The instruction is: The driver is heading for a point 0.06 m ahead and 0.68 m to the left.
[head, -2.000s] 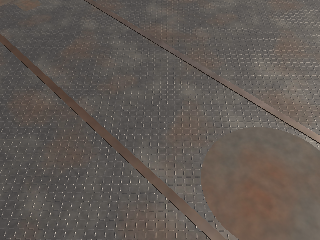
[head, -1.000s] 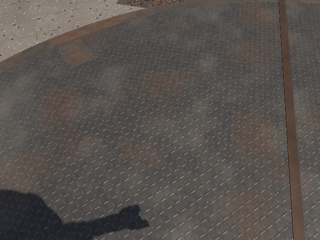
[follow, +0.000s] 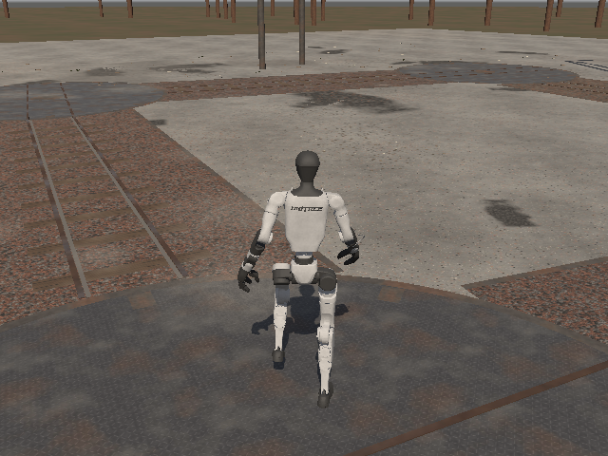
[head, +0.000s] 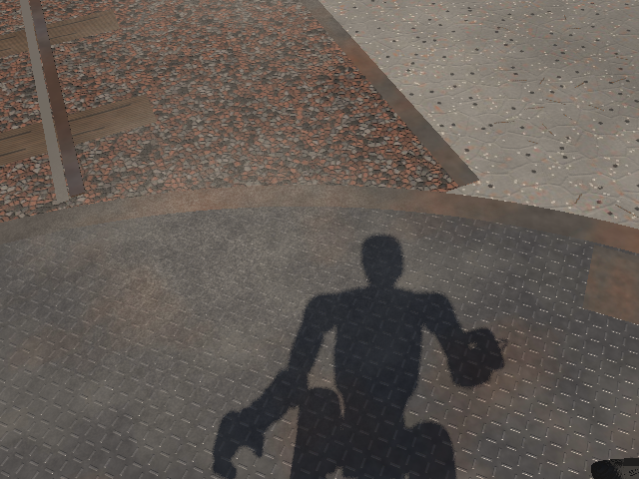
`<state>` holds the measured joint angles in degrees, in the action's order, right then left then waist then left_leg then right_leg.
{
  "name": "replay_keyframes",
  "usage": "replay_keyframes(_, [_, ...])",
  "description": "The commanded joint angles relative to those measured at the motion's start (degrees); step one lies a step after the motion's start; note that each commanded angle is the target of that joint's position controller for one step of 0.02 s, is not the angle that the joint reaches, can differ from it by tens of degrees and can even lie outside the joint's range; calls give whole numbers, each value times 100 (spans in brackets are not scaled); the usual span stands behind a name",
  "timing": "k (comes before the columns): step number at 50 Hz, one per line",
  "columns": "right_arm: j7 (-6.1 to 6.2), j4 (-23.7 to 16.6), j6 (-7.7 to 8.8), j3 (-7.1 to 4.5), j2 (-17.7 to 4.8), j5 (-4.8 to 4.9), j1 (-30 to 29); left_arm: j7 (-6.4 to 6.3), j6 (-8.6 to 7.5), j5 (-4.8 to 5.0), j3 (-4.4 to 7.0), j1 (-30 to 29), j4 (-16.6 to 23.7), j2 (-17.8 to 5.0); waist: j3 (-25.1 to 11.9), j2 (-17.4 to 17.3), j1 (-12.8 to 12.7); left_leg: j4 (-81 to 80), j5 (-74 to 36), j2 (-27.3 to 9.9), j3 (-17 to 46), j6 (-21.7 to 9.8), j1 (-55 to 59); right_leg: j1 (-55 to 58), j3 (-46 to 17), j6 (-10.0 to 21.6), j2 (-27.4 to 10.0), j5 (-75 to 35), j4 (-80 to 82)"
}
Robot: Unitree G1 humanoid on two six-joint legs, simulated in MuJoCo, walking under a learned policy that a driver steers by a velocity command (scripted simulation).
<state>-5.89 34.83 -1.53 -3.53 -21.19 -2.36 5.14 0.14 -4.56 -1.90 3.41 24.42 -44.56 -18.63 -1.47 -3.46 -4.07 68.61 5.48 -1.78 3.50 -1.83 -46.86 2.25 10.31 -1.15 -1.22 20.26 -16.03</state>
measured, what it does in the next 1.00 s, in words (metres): walks ahead, turning left: left foot, then right foot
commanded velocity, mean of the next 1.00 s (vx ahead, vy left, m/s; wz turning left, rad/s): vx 0.96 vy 0.00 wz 0.88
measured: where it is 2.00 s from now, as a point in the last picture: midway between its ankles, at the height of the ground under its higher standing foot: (128, 277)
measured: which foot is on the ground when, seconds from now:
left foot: up 0.00-0.18, down 0.20-0.60, up 0.62-1.00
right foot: down 0.00-0.20, up 0.22-0.56, down 0.58-1.00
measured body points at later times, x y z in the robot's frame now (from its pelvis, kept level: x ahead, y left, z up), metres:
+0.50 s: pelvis +0.42 +0.11 -0.01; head +0.46 +0.12 +0.44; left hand +0.52 +0.43 -0.07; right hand +0.56 -0.15 -0.13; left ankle +0.26 +0.10 -0.73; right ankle +0.68 +0.04 -0.69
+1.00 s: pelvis +0.81 +0.38 -0.02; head +0.83 +0.41 +0.42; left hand +0.53 +0.44 -0.15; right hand +1.14 +0.49 -0.06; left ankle +0.87 +0.55 -0.73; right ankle +0.76 +0.09 -0.72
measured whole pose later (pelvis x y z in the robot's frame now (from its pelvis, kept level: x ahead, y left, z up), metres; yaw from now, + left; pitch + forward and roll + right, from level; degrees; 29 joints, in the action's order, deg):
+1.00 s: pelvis +0.81 +0.38 -0.02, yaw +53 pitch +2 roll -2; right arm -4.5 34.9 3.3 1.0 -16.3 -3.4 -5.3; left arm 0.3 -4.7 -0.9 1.4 32.5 -54.3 -15.2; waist 2.4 -1.5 -5.5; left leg 34.1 2.0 2.7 -2.5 -9.6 -35.3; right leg 13.7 13.8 -3.7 -3.6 23.9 -17.3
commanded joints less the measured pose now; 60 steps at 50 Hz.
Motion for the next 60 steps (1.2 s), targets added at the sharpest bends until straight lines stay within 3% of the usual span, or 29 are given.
replay_keyframes(1, [-89, -660, 107, 86, -65, 0, -1342, -6, -135, -29, 84, 320, 42, -446, 1149, 817, -212, -716, -27, -127, -534, -135, -902, 76, -397, 350, -1245, -1023, 1072])
replay_keyframes(4, [-136, -777, 147, 235, 161, 10, -1787, -76, -98, -69, 85, 711, -269, -515, 1243, 870, -232, -1651, 496, -22, -1168, -484, -455, 561, 250, 212, -1261, -3345, 818])
replay_keyframes(8, [83, -237, 177, 106, -156, 72, 68, -228, 103, -35, 177, 425, -294, -1187, -113, 1390, 1057, -2417, 1435, 972, -1572, -1084, 2767, 337, 581, 260, -1599, -8975, -1915])
replay_keyframes(9, [199, 177, 232, -78, -497, 65, 1395, -187, 133, -4, 179, 188, -169, -1254, -726, 1380, 1614, -2844, 1443, 1078, -1174, -1325, 4555, -564, 468, 364, -1670, -8388, -3540])
replay_keyframes(10, [342, 477, 231, -274, -829, 97, 1835, -106, 126, -100, 127, 179, -127, -930, -954, 773, 1581, -3299, 1718, 540, -135, -1402, 6150, -2164, 345, 277, -1236, -4018, -5246])
replay_keyframes(11, [414, 290, 108, -443, -1524, 87, 1415, 28, 26, -24, -12, 19, 590, -387, -1330, -759, 982, -4003, 2438, -1115, 3180, -2249, 7736, -4831, 19, -149, -76, 775, -7436])
replay_keyframes(12, [496, 247, 40, -467, -1506, 65, 1995, 16, -119, 27, 47, -911, 937, -839, -1682, 338, 1423, -4738, 2088, -1180, 4095, -2315, 7722, -5348, -1141, -71, -59, 186, -7672])
replay_keyframes(14, [583, 580, 161, -413, -1209, 111, 1805, -16, -211, 50, -69, -911, 998, -604, -339, 610, 849, -5123, 856, -951, 3141, -2098, 6073, -5102, -1298, -9, -502, -5, -6648])
replay_keyframes(17, [659, 495, 383, -166, -597, 141, 1100, 14, 109, -233, -67, -544, 801, -612, 389, 692, 125, -5408, 519, -300, 2289, -1989, 4101, -4280, -1389, -267, -793, 591, -5754])
replay_keyframes(21, [576, 532, 619, -169, -602, 146, 1015, 104, 216, -128, -205, -1849, 1410, -289, 1064, 256, 216, -5954, 394, 287, 1862, -1729, 2179, -3355, -1029, -410, -699, -732, -3610])
replay_keyframes(26, [523, 766, 653, -291, -870, 266, 1450, 107, 153, 36, -174, -2038, 1409, -425, 461, 128, 484, -5347, -2382, 200, 1898, -1171, 3154, -1783, -953, -49, -52, -2214, -1881])
replay_keyframes(27, [544, 795, 641, -320, -1001, 256, 1477, 50, 145, 37, -92, -1621, 1290, -622, 101, 135, 292, -4647, -3308, 205, 1918, -1018, 3511, -1264, -984, 19, 132, -1806, -1806])
replay_keyframes(29, [504, 750, 670, -333, -1157, 147, 993, -157, 134, 50, 168, 490, 811, -1117, -978, 241, -991, -1872, -3515, 462, 1648, -706, 2849, 1074, -1002, 109, -16, -853, -1911])
replay_keyframes(30, [529, 549, 749, -95, -201, 87, 791, -283, 104, -133, 289, 1578, 584, -1493, -1552, 1415, -1231, 475, 460, 965, 1201, -656, 1790, 2168, -2482, 251, -1405, 1126, -1610])
replay_keyframes(31, [563, 167, 723, 59, 111, 385, 1455, -206, 80, -275, 324, 769, 738, -1787, -2030, 3002, -285, 1517, 2277, 1170, 660, -582, 578, 2288, -5871, 570, -2748, 2261, -17])
replay_keyframes(32, [599, 342, 637, 35, -350, 105, 929, -128, 138, -177, 268, 116, 863, -1200, -1082, 1833, -360, 1521, 1676, 582, 462, -615, 326, 1411, -5340, 637, -2356, 2169, -1])
replay_keyframes(34, [455, 403, 467, 21, -402, 25, 666, -119, 149, -139, 146, -507, 810, -595, -288, 851, -90, 1285, 1076, 76, 237, -543, 289, 162, -4171, 824, -2067, 1975, 132])
replay_keyframes(37, [211, 98, 279, 136, 106, -19, 39, -22, -2, -40, -5, -17, 187, -144, 541, 685, 72, 821, 1131, -277, 309, -494, 337, -811, -2287, 540, -1582, -33, 279])
replay_keyframes(41, [122, -263, 224, 251, 147, 6, -267, 75, -256, 9, 13, -421, 23, -336, 804, 738, 581, -211, 271, -151, 386, -399, 143, -1200, -1202, 686, -1534, -1271, 1004])
replay_keyframes(44, [-3, -411, 294, 355, 200, -23, -960, 76, -284, 61, 16, -186, -196, -451, 1086, 466, 436, -2110, -485, 51, -548, -545, 1203, -1512, -172, 625, -1190, -2074, 1724])
replay_keyframes(46, [17, -320, 357, 418, 341, -31, -1046, 71, -210, 61, -6, 339, -399, -585, 1095, 397, 306, -2585, -313, 530, -1146, -727, 1467, -749, 271, 681, -1030, -4799, 1301])
replay_keyframes(48, [112, -85, 464, 367, 229, -141, -296, -22, -172, 104, 91, 149, -478, -1100, 492, 1032, 876, -3176, -190, 657, -886, -797, 2773, -456, 115, 558, -1409, -6978, 13])
replay_keyframes(50, [297, 748, 536, 149, -278, -179, 1712, -77, -70, 179, 50, -18, -409, -1056, -482, 942, 1691, -4201, -1075, 730, -614, -918, 4888, -732, 285, 408, -1031, -6743, -2725])
replay_keyframes(51, [411, 901, 514, 35, -693, -209, 1814, -44, -48, 93, -45, 378, -296, -510, -1056, 57, 1210, -3454, -2513, -439, 478, -879, 6385, -2077, 140, 302, -486, -1276, -4733])
replay_keyframes(52, [458, 656, 519, -32, -1106, -99, 1775, -91, -10, 62, -66, 1005, -267, -234, -1832, -786, 709, -2295, -8077, -1729, 2018, -1098, 7283, -3026, -492, 228, -54, 2031, -6851])
replay_keyframes(53, [505, 701, 512, -192, -1168, 129, 2238, -167, 33, 494, -90, 994, -32, -337, -3223, -532, 1174, -2850, -8167, -2547, 2820, -2185, 8272, -3951, -1763, 186, 429, 1634, -7815])
replay_keyframes(56, [659, 856, 492, 57, -109, 248, 1001, -81, 127, 122, -143, -200, 7, -318, -496, 464, 426, -4402, -4586, -1343, 1573, -1551, 4927, -3881, -1304, 51, -368, 385, -6001])
replay_keyframes(58, [680, 974, 585, 193, 226, 234, 1004, -3, 332, 25, -165, -80, -102, -127, -115, 497, 191, -4871, -4953, -1084, 949, -1256, 3786, -2983, -1287, 6, -436, 256, -5104])
replay_keyframes(60, [628, 1175, 678, 152, 65, 203, 1044, 35, 398, 20, -195, -98, -88, 126, -190, 308, 21, -5038, -5259, -798, 488, -1173, 3550, -2717, -1062, 10, -297, -112, -4429])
